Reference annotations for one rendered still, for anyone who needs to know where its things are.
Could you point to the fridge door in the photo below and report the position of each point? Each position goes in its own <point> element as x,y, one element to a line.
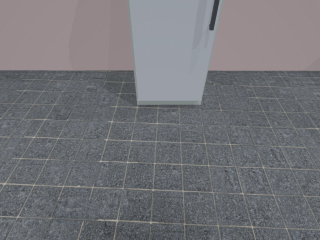
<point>172,45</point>

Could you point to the handle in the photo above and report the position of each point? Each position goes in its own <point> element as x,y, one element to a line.
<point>214,15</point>

